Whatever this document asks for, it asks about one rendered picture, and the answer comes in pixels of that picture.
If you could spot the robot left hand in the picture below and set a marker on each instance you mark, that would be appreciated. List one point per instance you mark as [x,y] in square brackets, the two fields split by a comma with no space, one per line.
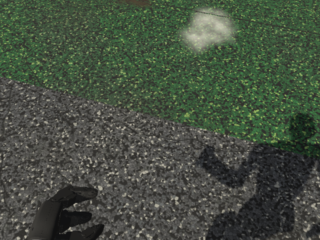
[51,220]

